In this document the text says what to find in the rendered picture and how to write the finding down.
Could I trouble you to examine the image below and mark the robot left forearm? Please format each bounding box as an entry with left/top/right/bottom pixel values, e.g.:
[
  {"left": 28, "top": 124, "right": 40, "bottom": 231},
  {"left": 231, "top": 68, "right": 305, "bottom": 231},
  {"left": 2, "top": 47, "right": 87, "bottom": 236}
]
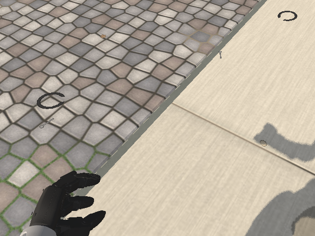
[{"left": 20, "top": 225, "right": 57, "bottom": 236}]

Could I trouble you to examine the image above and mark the left robot hand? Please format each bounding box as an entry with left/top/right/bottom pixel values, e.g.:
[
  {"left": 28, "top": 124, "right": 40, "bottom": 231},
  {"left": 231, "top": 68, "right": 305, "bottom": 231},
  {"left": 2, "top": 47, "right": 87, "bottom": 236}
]
[{"left": 30, "top": 170, "right": 106, "bottom": 236}]

